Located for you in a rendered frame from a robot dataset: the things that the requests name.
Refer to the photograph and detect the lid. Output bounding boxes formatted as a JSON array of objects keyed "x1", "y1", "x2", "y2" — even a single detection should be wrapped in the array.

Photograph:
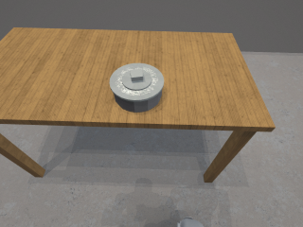
[{"x1": 109, "y1": 62, "x2": 165, "y2": 102}]

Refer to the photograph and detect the pot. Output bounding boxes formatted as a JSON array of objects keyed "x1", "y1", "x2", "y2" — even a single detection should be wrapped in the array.
[{"x1": 114, "y1": 89, "x2": 163, "y2": 113}]

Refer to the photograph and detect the table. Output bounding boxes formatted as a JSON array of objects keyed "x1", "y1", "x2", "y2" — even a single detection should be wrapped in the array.
[{"x1": 0, "y1": 27, "x2": 276, "y2": 183}]

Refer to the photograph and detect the knob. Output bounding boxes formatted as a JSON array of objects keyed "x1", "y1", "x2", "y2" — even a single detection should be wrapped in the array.
[{"x1": 130, "y1": 69, "x2": 143, "y2": 81}]

